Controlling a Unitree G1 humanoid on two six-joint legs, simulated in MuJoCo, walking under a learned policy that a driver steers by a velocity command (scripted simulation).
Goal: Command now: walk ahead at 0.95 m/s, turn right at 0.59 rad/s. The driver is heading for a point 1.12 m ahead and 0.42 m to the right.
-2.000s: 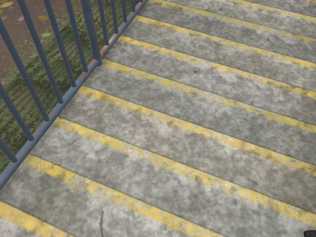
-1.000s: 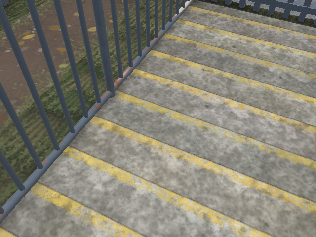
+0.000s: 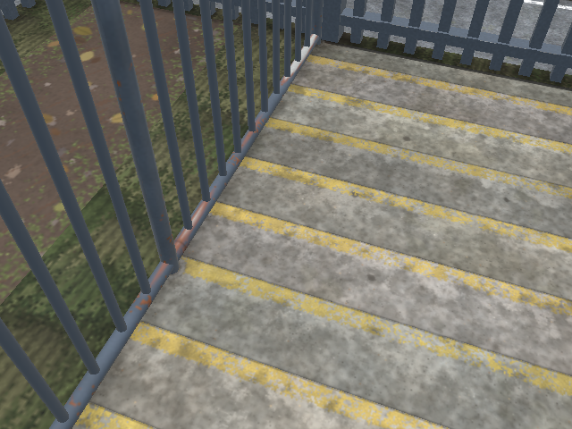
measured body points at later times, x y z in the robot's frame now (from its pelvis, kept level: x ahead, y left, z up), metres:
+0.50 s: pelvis +0.43 -0.05 -0.01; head +0.46 -0.05 +0.44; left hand +0.52 +0.22 -0.14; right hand +0.56 -0.35 -0.07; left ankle +0.62 +0.10 -0.66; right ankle +0.36 -0.04 -0.74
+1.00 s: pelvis +0.86 -0.22 +0.00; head +0.88 -0.24 +0.45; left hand +1.21 -0.26 -0.05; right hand +0.60 -0.34 -0.13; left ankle +0.84 -0.04 -0.74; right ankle +0.90 -0.42 -0.68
